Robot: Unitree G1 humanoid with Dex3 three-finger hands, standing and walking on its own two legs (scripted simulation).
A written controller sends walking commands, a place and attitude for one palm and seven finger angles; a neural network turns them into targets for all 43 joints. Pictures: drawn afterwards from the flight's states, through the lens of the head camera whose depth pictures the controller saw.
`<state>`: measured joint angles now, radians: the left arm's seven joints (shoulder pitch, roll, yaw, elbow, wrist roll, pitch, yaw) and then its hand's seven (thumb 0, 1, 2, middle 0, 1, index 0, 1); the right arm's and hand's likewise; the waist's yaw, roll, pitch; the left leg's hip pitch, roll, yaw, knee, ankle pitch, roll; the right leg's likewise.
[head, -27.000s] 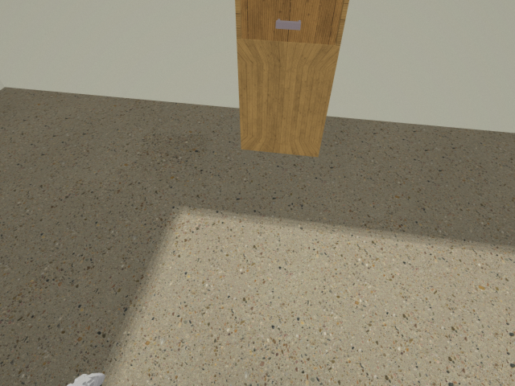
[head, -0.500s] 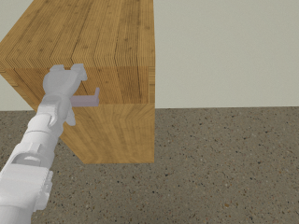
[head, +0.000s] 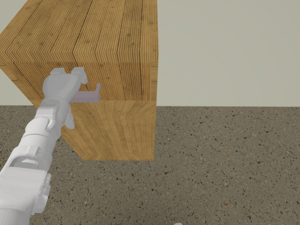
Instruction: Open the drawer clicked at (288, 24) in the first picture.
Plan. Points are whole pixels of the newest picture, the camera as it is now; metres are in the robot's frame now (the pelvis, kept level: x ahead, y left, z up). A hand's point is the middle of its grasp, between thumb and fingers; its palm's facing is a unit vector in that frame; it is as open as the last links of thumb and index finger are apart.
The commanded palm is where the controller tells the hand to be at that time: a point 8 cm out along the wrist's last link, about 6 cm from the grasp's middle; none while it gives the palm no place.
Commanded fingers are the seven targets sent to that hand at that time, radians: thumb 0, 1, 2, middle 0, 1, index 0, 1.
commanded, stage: lower the fingers behind the handle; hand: left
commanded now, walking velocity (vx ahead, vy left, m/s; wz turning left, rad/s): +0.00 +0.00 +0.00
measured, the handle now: (83, 91) +0.52 +0.22 +0.01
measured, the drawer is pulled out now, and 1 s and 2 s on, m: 0.00 0.00 0.00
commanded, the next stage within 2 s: lift the fingers back up to retry in 1.26 s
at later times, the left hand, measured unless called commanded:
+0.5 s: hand (72, 104) +0.46 +0.24 +0.02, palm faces -0.02 -0.01 -1.00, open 13.8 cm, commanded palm +0.44 +0.23 +0.07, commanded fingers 0.00 -0.50 0.30 -0.30 -1.20 -0.30 -1.20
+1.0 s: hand (73, 102) +0.46 +0.23 +0.02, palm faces -0.03 +0.02 -1.00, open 13.8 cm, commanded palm +0.44 +0.23 +0.05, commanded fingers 0.00 -0.50 0.30 -0.30 -1.20 -0.30 -1.20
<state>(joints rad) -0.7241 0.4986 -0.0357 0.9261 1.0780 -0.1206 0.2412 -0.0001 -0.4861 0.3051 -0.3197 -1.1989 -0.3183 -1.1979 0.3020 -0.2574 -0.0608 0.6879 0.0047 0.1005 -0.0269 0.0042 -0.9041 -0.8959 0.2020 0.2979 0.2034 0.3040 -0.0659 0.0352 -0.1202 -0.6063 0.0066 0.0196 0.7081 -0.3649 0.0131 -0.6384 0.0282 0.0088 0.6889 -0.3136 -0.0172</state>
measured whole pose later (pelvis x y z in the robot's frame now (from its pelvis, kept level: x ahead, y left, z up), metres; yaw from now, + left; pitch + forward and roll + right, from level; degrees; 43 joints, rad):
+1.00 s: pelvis -0.02 +0.01 -0.02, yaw +0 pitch +20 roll -1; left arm -0.85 0.51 -0.08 1.06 1.10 -0.07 0.30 0.00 -0.49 0.31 -0.30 -1.36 -0.32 -1.20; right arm 0.35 -0.26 -0.04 0.69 0.00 0.09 -0.03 0.00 -0.90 -0.90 0.20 0.30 0.20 0.30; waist -0.09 0.03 -0.15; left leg -0.82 0.01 0.02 0.88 -0.40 0.02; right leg -0.84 0.03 0.00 0.84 -0.34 -0.01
